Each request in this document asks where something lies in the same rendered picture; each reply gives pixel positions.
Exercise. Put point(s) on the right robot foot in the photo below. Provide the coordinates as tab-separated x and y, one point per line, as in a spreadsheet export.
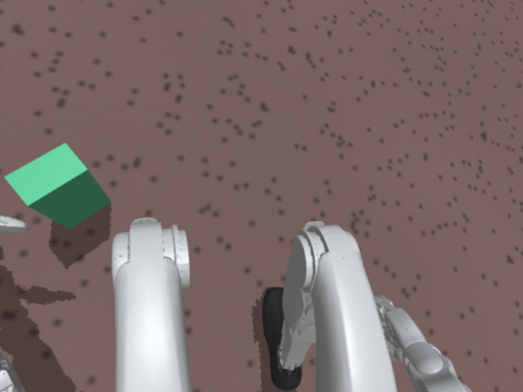
273	320

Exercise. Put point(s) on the left robot arm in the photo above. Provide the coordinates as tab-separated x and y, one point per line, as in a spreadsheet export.
9	381

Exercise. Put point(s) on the left robot hand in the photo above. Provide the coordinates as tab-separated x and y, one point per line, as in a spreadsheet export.
9	225

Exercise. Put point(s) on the right robot hand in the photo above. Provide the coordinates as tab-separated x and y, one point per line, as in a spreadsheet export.
399	329

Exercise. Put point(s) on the carton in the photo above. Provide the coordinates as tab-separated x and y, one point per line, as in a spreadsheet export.
59	186

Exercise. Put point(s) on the right robot arm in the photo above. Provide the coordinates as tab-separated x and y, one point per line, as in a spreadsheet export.
431	371

